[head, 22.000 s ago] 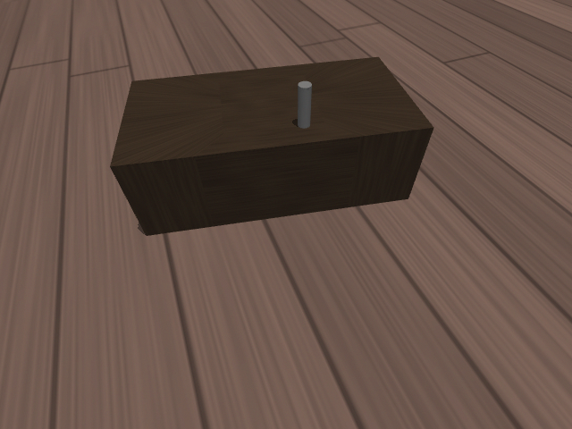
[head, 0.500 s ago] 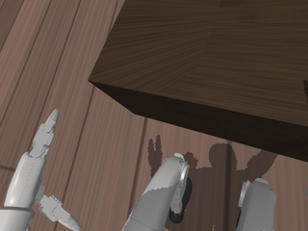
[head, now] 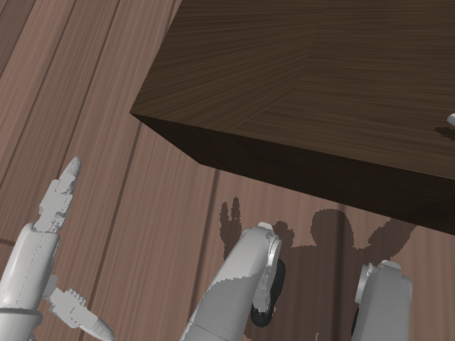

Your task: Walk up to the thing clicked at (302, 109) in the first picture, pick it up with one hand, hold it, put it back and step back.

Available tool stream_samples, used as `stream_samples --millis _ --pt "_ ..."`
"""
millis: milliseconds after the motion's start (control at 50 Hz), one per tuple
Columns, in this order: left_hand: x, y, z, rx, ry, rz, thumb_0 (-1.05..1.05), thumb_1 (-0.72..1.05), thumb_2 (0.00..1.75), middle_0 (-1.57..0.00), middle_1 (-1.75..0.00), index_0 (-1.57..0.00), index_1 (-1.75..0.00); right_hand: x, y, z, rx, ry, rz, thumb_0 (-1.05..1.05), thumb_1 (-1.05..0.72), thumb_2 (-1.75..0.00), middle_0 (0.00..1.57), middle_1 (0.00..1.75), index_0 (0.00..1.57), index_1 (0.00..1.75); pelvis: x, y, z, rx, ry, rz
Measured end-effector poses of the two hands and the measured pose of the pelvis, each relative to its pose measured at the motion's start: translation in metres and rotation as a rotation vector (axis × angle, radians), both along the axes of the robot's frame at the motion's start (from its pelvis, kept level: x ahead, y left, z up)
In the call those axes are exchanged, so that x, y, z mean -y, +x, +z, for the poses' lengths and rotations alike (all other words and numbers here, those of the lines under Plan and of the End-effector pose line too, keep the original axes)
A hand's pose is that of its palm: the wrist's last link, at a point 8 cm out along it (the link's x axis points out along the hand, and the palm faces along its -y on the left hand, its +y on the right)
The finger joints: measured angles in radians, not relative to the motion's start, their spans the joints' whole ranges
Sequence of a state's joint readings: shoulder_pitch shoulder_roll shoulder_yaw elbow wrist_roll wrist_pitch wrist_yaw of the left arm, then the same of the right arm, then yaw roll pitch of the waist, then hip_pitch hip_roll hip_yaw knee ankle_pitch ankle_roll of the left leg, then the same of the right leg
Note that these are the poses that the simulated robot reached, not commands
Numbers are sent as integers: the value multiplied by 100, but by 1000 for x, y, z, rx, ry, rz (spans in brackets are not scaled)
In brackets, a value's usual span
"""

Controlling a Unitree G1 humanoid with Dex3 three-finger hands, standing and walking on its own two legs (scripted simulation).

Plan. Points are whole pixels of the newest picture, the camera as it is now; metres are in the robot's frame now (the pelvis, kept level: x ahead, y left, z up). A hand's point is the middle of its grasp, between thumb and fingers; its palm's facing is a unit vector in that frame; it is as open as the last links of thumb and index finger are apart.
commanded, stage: open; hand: right
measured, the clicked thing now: out of the picture +0.53 -0.25 -0.02
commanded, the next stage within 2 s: withdraw in 0.04 s
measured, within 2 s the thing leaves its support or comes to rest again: neither
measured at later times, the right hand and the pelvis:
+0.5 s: hand out of the picture +0.53 -0.29 +0.02, palm faces +0.31 +0.95 -0.02, open 14.8 cm; pelvis +0.01 +0.00 +0.03, yaw +0 degrees
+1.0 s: hand out of the picture +0.49 -0.39 +0.13, palm faces +0.49 +0.83 -0.27, open 17.2 cm; pelvis +0.03 -0.01 +0.13, yaw -2 degrees
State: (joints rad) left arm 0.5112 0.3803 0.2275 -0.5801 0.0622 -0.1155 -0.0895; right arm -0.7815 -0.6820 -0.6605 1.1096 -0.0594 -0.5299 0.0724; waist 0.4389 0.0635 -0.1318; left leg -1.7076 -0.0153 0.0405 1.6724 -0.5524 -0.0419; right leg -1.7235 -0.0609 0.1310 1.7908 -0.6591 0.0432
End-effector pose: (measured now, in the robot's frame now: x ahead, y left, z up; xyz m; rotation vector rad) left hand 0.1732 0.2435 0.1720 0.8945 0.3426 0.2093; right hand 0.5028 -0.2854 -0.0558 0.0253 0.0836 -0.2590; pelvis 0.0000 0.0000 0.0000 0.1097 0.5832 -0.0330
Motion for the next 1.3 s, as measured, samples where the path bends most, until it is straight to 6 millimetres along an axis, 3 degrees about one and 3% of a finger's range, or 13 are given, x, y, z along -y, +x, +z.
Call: stream_samples --millis 160,340,420,500,640,740,840,920,980,1060,1140,1200,1300 --pt "3 3 4 1 9 -7 0 -54 6 -7 -6 -6 -6 0 1 0 -1 2 0 -1 40 -27 71 49 72 49 1 3 2 -1 2 -2" --pt "-2 3 -1 -11 -14 14 0 -53 6 -7 -5 -6 -6 10 0 12 22 -13 -19 -1 38 -27 46 38 47 38 2 5 4 4 -1 3" --pt "-4 1 2 -10 -42 27 0 -53 6 -7 -5 -6 -6 26 -2 38 53 -32 -42 -1 36 -29 40 37 41 37 0 6 12 18 -3 2" --pt "-10 -4 3 -18 -98 65 0 -52 5 -6 -5 -6 -5 45 -5 76 66 -51 -53 -1 36 -27 35 34 36 33 0 7 27 39 0 -7" --pt "-13 -8 -14 -65 -232 115 0 -53 5 -6 -5 -6 -5 73 -11 133 26 -48 -52 -1 41 -20 24 23 25 23 2 9 52 72 0 -21" --pt "-3 2 -11 -94 -315 108 -1 -53 6 -7 -6 -7 -6 93 -17 147 -178 -138 -100 -1 44 -13 15 15 16 14 6 8 71 99 -10 -14" --pt "4 0 0 -176 -376 123 -1 -49 8 -8 -7 -7 -7 117 -34 170 -286 -162 -202 -1 45 -10 10 10 11 10 9 17 99 118 -17 -13" --pt "-2 -5 -4 -257 -393 196 0 -34 19 -10 -11 -9 -11 134 -47 192 -329 -154 -272 -1 47 -9 7 8 9 8 11 27 118 141 -16 -22" --pt "4 5 -14 -304 -419 205 0 -18 29 -11 -14 -10 -14 142 -54 206 -345 -157 -299 -1 50 -7 7 7 7 7 13 33 129 160 -15 -24" --pt "45 37 -19 -300 -532 92 0 4 41 -12 -17 -12 -17 137 -67 217 -370 -191 -275 -1 50 -7 6 6 6 6 16 41 143 192 -18 -32" --pt "77 58 -2 -243 -669 12 0 27 54 -14 -20 -14 -20 122 -97 214 -456 -227 -218 -1 48 -9 6 7 7 6 20 54 159 229 -30 -42" --pt "74 62 1 -248 -693 41 0 44 64 -16 -23 -16 -23 104 -123 206 -526 -213 -170 -1 48 -9 6 7 7 6 22 64 170 258 -43 -44" --pt "49 61 -7 -331 -632 128 1 68 77 -19 -27 -18 -27 71 -156 198 -547 -173 -117 -1 50 -8 6 6 7 6 22 72 180 307 -60 -47"
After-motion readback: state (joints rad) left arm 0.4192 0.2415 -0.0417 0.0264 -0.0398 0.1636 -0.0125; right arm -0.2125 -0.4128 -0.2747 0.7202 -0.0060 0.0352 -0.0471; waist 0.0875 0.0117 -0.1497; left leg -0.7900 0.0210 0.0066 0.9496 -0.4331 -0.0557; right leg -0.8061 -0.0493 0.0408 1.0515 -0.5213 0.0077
